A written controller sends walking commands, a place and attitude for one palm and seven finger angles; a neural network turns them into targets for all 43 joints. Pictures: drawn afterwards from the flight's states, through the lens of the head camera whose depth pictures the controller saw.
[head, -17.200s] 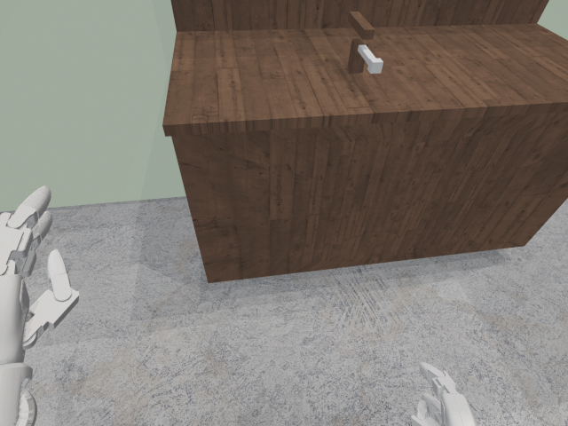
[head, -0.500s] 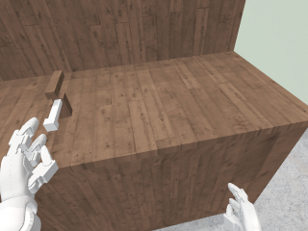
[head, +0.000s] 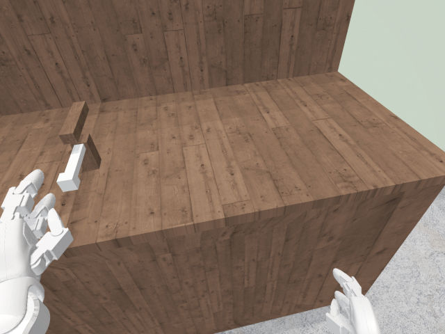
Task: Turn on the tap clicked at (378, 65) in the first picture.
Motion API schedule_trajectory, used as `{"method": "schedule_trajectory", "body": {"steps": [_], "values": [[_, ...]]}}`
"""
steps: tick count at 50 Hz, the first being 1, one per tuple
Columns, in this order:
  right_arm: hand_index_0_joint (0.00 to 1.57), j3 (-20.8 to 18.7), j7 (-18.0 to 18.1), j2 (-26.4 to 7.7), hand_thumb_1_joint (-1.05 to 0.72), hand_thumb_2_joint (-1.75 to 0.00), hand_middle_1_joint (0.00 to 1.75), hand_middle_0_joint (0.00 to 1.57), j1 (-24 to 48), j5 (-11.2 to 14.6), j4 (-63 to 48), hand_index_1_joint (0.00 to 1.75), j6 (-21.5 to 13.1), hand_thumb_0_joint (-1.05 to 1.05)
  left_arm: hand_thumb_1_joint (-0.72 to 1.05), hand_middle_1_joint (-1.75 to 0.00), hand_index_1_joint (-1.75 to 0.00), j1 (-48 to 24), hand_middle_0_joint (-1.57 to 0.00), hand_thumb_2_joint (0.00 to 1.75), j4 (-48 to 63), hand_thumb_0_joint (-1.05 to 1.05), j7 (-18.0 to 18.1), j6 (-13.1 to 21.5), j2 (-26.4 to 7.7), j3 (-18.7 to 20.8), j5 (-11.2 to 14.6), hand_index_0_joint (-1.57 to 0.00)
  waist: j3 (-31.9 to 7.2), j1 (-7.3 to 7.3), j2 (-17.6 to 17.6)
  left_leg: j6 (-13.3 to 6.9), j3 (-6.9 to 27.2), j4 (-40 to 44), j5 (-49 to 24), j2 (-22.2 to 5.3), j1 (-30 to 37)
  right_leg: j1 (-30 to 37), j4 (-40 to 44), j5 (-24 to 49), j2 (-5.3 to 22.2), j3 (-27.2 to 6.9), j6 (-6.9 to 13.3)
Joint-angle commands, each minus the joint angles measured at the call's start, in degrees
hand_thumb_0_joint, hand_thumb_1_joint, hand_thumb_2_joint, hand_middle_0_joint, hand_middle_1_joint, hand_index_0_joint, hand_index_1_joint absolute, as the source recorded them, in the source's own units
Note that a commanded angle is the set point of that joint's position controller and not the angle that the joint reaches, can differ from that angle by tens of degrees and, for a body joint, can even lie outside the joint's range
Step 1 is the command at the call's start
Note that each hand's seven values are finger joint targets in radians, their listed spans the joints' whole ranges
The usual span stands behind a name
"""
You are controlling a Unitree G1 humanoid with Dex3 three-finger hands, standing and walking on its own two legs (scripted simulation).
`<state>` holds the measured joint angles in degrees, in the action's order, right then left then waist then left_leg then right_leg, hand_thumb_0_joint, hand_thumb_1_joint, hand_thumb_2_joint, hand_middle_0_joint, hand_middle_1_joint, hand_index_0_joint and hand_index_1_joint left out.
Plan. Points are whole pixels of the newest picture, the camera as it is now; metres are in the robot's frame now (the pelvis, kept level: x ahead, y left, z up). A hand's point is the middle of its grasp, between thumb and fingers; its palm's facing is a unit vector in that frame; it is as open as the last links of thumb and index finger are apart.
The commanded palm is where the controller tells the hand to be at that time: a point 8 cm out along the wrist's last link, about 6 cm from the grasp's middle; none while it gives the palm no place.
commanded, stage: reach beside the lever's end, fingers flat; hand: left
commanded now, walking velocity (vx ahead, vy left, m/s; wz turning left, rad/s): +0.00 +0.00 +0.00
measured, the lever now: (68, 181) +0.33 +0.36 +0.12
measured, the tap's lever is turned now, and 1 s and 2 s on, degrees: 0 0 0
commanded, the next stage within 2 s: push the lever round in 1.90 s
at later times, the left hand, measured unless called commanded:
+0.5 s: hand (55, 222) +0.22 +0.30 +0.15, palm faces +0.55 -0.83 -0.11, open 7.5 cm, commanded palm +0.18 +0.34 +0.15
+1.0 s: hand (47, 213) +0.24 +0.33 +0.14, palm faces +0.57 -0.81 -0.12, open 7.7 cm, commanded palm +0.20 +0.37 +0.13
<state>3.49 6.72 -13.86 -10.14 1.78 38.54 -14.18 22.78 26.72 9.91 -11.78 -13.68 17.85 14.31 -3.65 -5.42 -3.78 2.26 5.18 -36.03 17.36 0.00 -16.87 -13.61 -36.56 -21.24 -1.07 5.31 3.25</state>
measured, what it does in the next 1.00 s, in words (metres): stands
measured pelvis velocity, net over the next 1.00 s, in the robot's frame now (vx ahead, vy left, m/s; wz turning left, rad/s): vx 0.00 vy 0.02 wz -0.01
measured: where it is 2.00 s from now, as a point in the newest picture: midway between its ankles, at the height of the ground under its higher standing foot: outside the picture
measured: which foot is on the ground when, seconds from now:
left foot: down 0.00-1.00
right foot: down 0.00-1.00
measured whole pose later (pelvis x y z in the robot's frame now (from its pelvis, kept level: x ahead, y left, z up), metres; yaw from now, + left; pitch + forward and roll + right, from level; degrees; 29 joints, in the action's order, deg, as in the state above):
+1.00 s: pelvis +0.00 +0.02 +0.00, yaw -1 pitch +0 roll +0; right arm 2.0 6.8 -14.5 -10.8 2.1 40.2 -13.3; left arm 8.3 2.0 5.0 -3.6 -17.6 26.0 14.0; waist -2.5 -3.7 -3.0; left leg 0.7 3.8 -35.5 16.4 0.9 -19.4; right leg -16.1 -35.3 -19.6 -0.1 4.0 1.7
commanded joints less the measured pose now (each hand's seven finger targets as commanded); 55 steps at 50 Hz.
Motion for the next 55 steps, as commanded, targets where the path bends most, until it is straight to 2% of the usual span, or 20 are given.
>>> {"method": "schedule_trajectory", "body": {"steps": [1, 4, 10, 14, 15, 19, 22, 25, 28, 29, 30, 31, 33, 39, 42, 48, 49, 50, 52, 55], "values": [[0.20, -2.35, 0.79, -5.41, -0.90, -0.90, 0.30, 0.20, 9.27, 0.25, -9.97, 0.30, -3.88, 0.00, 0.90, -0.30, -0.30, -8.68, -0.20, 0.90, 10.61, 0.00, -0.55, 5.15, -10.86, 7.40, 0.01, -0.20, -3.32, 0.28, 1.77, -3.42, -2.88, 3.67, -8.95, 1.29, 2.60, -1.96, 9.02, 13.73, 2.71, -3.02, -2.92], [0.20, -2.67, 0.91, -5.69, -0.90, -0.90, 0.30, 0.20, 8.79, 0.31, -9.58, 0.30, -3.94, 0.00, 0.90, -0.30, -0.30, -8.67, -0.20, 0.90, 8.01, 0.00, -1.33, 5.54, -11.72, 9.12, 1.04, -0.20, -3.25, 0.28, 3.84, -3.50, -2.86, 3.68, -9.10, 1.22, 2.08, -1.77, 9.22, 14.42, 2.59, -3.04, -3.19], [0.20, -2.67, 0.96, -5.66, -0.90, -0.90, 0.30, 0.20, 9.27, 0.61, -9.37, 0.30, -4.60, 0.00, 0.90, -0.29, -0.29, -11.53, -0.20, 0.90, 6.67, 0.00, -1.92, 7.22, -12.11, 9.02, 0.60, -0.20, -3.06, 0.47, 0.14, -3.44, -2.77, 4.31, -8.82, 1.43, 2.99, -2.60, 9.19, 13.00, 2.38, -2.81, -2.75], [0.20, -3.11, 1.19, -6.15, -0.90, -0.90, 0.30, 0.20, 8.41, 0.45, -8.81, 0.30, -4.75, 0.00, 0.90, -0.28, -0.28, -12.45, -0.19, 0.90, 3.67, 0.00, -1.99, 8.03, -13.22, 10.29, 0.85, -0.19, -3.07, 0.65, 2.56, -3.43, -2.50, 4.64, -7.28, 1.38, 2.21, -3.01, 9.50, 10.92, 2.20, -2.82, -2.90], [0.20, -2.84, 1.25, -6.01, -0.90, -0.90, 0.30, 0.20, 9.12, 0.66, -8.56, 0.30, -4.60, 0.00, 0.90, -0.28, -0.28, -13.44, -0.19, 0.90, 3.47, 0.00, -1.82, 8.11, -13.66, 10.35, 0.46, -0.19, -2.81, 0.69, 1.22, -3.43, -2.55, 4.92, -7.00, 1.51, 2.49, -3.09, 9.59, 10.19, 2.14, -2.79, -2.74], [0.20, -2.91, 1.49, -6.20, -0.90, -0.90, 0.30, 0.20, 9.02, 0.53, -8.41, 0.30, -4.39, 0.00, 0.90, -0.27, -0.27, -16.82, -0.19, 0.90, 1.26, 0.00, -1.71, 8.22, -13.72, 9.89, 0.39, -0.19, -2.63, 1.15, 1.29, -3.31, -2.21, 5.53, -5.32, 1.46, 2.04, -3.47, 9.75, 7.81, 2.09, -2.82, -2.70], [0.20, -2.95, 1.41, -6.17, -0.90, -0.90, 0.30, 0.20, 9.11, 0.46, -8.46, 0.30, -4.22, 0.00, 0.90, -0.26, -0.26, -18.50, -0.19, 0.90, 0.56, 0.00, -1.65, 8.57, -13.65, 9.66, -0.06, -0.19, -4.17, 1.13, -0.17, -3.28, -2.24, 5.56, -6.27, 1.57, 2.95, -3.24, 9.27, 8.87, 1.97, -2.65, -2.47], [0.20, -2.92, 1.25, -6.24, -0.90, -0.90, 0.30, 0.20, 9.27, 0.49, -8.38, 0.30, -3.79, 0.00, 0.90, -0.25, -0.25, -16.70, -0.18, 0.90, -2.00, 0.00, -1.87, 8.30, -14.36, 10.95, -0.07, -0.18, -4.27, 0.66, 0.78, -3.16, -2.20, 5.78, -7.32, 1.49, 2.53, -2.51, 9.00, 10.14, 1.82, -2.37, -2.42], [0.20, -2.95, 1.26, -6.42, -0.90, -0.90, 0.30, 0.20, 8.76, 0.48, -8.33, 0.30, -3.58, 0.00, 0.90, -0.24, -0.24, -20.16, -0.18, 0.90, -2.91, 0.00, -1.97, 8.54, -14.23, 10.28, -0.01, -0.18, -3.71, 1.39, 0.98, -3.15, -1.94, 5.91, -6.40, 1.38, 2.38, -3.39, 9.12, 9.20, 1.72, -2.30, -2.44], [0.20, -3.06, 1.33, -6.53, -0.90, -0.90, 0.30, 0.20, 8.53, 0.40, -8.25, 0.30, -3.49, 0.00, 0.90, -0.24, -0.24, -20.40, -0.18, 0.90, -4.01, 0.00, -1.99, 8.56, -14.60, 10.84, 0.13, -0.18, -3.77, 1.45, 2.55, -3.23, -1.92, 5.98, -6.28, 1.39, 2.16, -3.23, 9.22, 9.12, 1.67, -2.30, -2.56], [0.20, -3.01, 1.30, -6.41, -0.90, -0.90, 0.30, 0.20, 9.13, 0.60, -7.99, 0.30, -3.32, 0.00, 0.90, -0.24, -0.24, -20.94, -0.18, 0.90, -4.40, 0.00, -1.73, 8.82, -16.29, 12.30, -0.33, -0.18, -3.68, 1.10, 0.48, -3.15, -2.05, 6.11, -6.79, 1.28, 2.57, -3.09, 9.19, 9.19, 1.64, -2.29, -2.27], [0.20, -3.05, 1.16, -6.33, -0.90, -0.90, 0.30, 0.20, 8.64, 0.38, -8.34, 0.30, -3.27, 0.00, 0.90, -0.24, -0.24, -21.76, -0.18, 0.90, -3.38, 0.00, -1.91, 9.29, -14.65, 10.49, -0.61, -0.18, -5.05, 1.33, -0.36, -3.03, -1.98, 6.07, -7.65, 1.42, 3.07, -2.82, 8.56, 10.24, 1.71, -2.22, -2.17], [0.20, -3.29, 0.96, -6.55, -0.90, -0.90, 0.30, 0.20, 8.05, 0.27, -8.41, 0.30, -3.14, 0.00, 0.90, -0.23, -0.23, -19.74, -0.18, 0.90, -4.92, 0.00, -2.00, 9.44, -15.49, 11.88, -0.40, -0.18, -5.65, 0.98, 0.87, -2.97, -2.01, 5.85, -8.58, 1.29, 2.73, -2.31, 8.35, 11.52, 1.63, -2.12, -2.22], [0.20, -3.51, 1.05, -6.83, -0.90, -0.90, 0.30, 0.20, 7.77, 0.39, -7.92, 0.30, -2.70, 0.00, 0.90, -0.21, -0.21, -24.49, -0.17, 0.90, -7.85, 0.00, -3.09, 10.85, -16.44, 12.05, -0.46, -0.17, -5.53, 1.85, 0.45, -3.01, -1.90, 5.78, -8.21, 1.25, 2.70, -3.11, 8.10, 11.06, 1.42, -2.14, -2.14], [0.20, -3.79, 0.92, -6.98, -0.90, -0.90, 0.30, 0.20, 6.95, 0.34, -7.75, 0.30, -2.53, 0.00, 0.90, -0.21, -0.21, -22.96, -0.17, 0.90, -9.73, 0.00, -3.48, 11.43, -17.81, 13.98, -0.46, -0.17, -6.81, 1.27, 0.23, -3.00, -2.02, 5.40, -10.06, 1.38, 2.45, -2.11, 7.59, 13.42, 1.41, -2.11, -2.02], [0.20, -3.88, 0.72, -7.16, -0.90, -0.90, 0.30, 0.20, 6.31, 0.45, -7.62, 0.30, -2.69, 0.00, 0.90, -0.19, -0.19, -25.78, -0.16, 0.90, -11.81, 0.00, -4.70, 13.08, -17.17, 12.82, -0.36, -0.16, -6.34, 1.98, -1.24, -3.00, -1.68, 5.23, -9.51, 1.45, 2.44, -3.44, 7.30, 12.76, 1.26, -1.94, -1.99], [0.20, -3.92, 0.90, -7.50, -0.90, -0.90, 0.30, 0.20, 5.92, 0.48, -7.19, 0.30, -2.63, 0.00, 0.90, -0.19, -0.19, -27.00, -0.16, 0.90, -13.81, 0.00, -4.82, 13.15, -18.45, 13.89, -0.13, -0.16, -5.72, 2.41, 1.51, -3.16, -1.42, 5.27, -8.72, 1.40, 1.67, -3.63, 7.51, 12.22, 1.18, -1.97, -2.14], [0.20, -3.92, 1.02, -7.53, -0.90, -0.90, 0.30, 0.20, 6.42, 0.67, -6.81, 0.30, -2.47, 0.00, 0.90, -0.19, -0.19, -27.30, -0.16, 0.90, -15.74, 0.00, -4.80, 13.24, -20.33, 15.79, -0.31, -0.16, -4.83, 2.04, 1.99, -3.26, -1.55, 5.33, -8.50, 1.39, 1.13, -3.63, 7.67, 11.99, 1.10, -1.99, -2.10], [0.20, -4.25, 1.01, -7.67, -0.90, -0.90, 0.30, 0.20, 5.69, 0.52, -6.91, 0.30, -2.24, 0.00, 0.90, -0.18, -0.18, -28.58, -0.16, 0.90, -16.45, 0.00, -5.49, 13.60, -20.80, 15.95, -0.28, -0.16, -7.03, 2.10, 0.20, -3.27, -1.93, 4.93, -9.32, 1.64, 1.62, -2.99, 7.42, 13.12, 1.26, -2.28, -2.07], [0.20, -4.04, 0.91, -7.58, -0.90, -0.90, 0.30, 0.20, 5.82, 0.66, -6.90, 0.30, -2.32, 0.00, 0.90, -0.17, -0.17, -30.20, -0.16, 0.90, -17.53, 0.00, -6.00, 14.38, -21.42, 15.95, -0.75, -0.16, -7.24, 2.14, -1.09, -3.25, -1.65, 4.93, -9.34, 1.61, 1.75, -3.28, 7.08, 12.76, 1.13, -2.16, -1.96]]}}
